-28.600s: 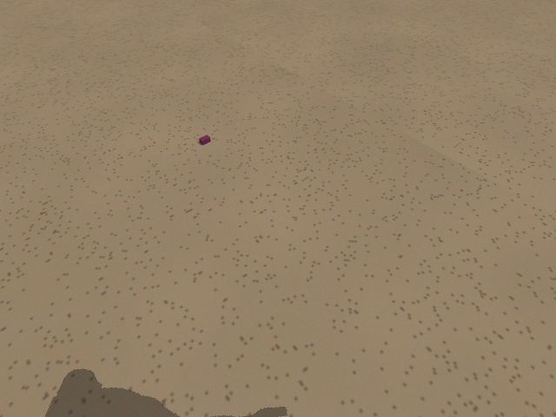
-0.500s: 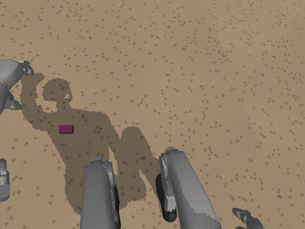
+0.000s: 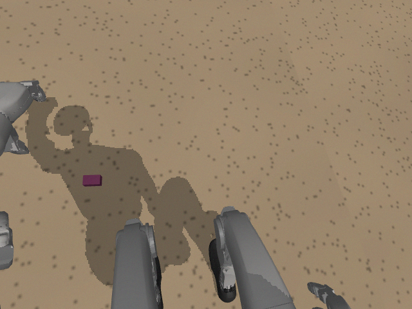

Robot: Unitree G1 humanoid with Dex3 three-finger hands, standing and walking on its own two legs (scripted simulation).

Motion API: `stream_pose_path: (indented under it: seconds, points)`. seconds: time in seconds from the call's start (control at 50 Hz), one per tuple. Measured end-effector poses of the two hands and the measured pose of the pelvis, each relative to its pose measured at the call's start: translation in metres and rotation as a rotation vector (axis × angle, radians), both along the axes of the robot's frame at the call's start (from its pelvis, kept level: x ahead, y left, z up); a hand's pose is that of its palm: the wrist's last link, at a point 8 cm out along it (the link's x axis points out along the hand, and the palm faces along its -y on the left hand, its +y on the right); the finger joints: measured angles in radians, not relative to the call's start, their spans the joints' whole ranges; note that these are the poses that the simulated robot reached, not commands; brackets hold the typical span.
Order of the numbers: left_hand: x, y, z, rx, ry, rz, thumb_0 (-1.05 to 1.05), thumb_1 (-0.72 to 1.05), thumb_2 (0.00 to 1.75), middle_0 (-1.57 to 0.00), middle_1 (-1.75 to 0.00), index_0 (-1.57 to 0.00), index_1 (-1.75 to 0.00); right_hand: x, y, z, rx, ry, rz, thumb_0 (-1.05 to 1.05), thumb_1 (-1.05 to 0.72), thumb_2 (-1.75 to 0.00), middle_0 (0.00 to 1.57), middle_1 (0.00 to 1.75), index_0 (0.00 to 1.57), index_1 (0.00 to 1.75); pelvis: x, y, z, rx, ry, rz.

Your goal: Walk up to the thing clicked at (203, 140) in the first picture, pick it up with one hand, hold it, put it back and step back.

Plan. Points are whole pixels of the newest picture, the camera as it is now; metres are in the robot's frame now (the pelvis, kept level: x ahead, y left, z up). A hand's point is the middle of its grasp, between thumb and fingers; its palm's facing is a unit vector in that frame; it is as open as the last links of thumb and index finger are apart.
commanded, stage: go down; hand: left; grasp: from above
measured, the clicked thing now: (92, 180) +0.47 +0.29 -0.52
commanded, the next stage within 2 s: approach in 1.82 s
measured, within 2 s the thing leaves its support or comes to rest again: neither
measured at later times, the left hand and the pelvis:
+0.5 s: hand (7, 117) +0.49 +0.33 -0.06, palm faces -0.44 -0.02 -0.90, open 12.5 cm; pelvis +0.01 +0.00 +0.01, yaw -1 degrees
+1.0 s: hand (6, 114) +0.50 +0.33 -0.06, palm faces -0.44 -0.02 -0.90, open 12.7 cm; pelvis +0.01 +0.00 +0.01, yaw -1 degrees
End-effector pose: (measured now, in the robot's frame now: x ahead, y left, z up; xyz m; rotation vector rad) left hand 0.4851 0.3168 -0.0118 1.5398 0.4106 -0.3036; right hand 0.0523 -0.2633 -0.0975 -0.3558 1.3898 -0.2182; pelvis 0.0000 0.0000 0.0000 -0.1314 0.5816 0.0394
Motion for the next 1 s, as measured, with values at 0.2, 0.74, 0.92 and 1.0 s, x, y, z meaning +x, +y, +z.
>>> stream_pose_path:
  seconds: [0.2,0.74,0.92,1.0]
  points:
    - [0.005,0.002,0.005,0.004,-0.003,0.01,0.0,-0.19,0.71,-0.37,-0.73,-0.38,-0.73,0.001,-0.001,0.004,0.002,0.011,-0.001,0.0,-0.92,-0.9,0.2,0.3,0.21,0.3,0.001,0.0,0.004,-0.002,0.001,-0.002]
    - [0.016,0.013,0.012,0.003,0.01,0.019,0.0,-0.26,0.75,-0.34,-0.74,-0.34,-0.75,-0.008,0.006,0.017,-0.007,0.056,-0.024,0.0,-0.92,-0.9,0.2,0.3,0.21,0.3,0.007,0.004,0.014,-0.01,0.011,-0.007]
    - [0.018,0.013,0.007,0.003,0.003,0.014,0.0,-0.27,0.76,-0.33,-0.75,-0.33,-0.76,-0.007,0.004,0.013,-0.009,0.06,-0.019,0.0,-0.92,-0.9,0.2,0.3,0.21,0.3,0.008,0.003,0.009,-0.009,0.017,-0.011]
    - [0.019,0.013,0.006,0.003,-0.004,0.017,0.0,-0.27,0.76,-0.33,-0.75,-0.33,-0.76,-0.007,0.004,0.012,-0.007,0.061,-0.022,0.0,-0.92,-0.9,0.2,0.3,0.21,0.3,0.007,0.003,0.008,-0.009,0.017,-0.013]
